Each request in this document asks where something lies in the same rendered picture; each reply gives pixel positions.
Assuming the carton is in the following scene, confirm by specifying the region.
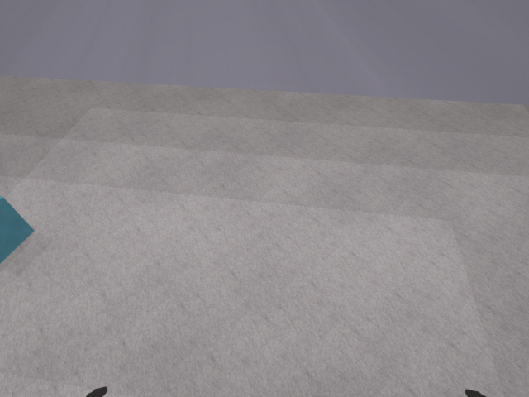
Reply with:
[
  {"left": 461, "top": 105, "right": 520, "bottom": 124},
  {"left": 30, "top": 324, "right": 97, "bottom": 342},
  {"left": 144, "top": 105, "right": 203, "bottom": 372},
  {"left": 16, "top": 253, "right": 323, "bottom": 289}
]
[{"left": 0, "top": 196, "right": 34, "bottom": 264}]

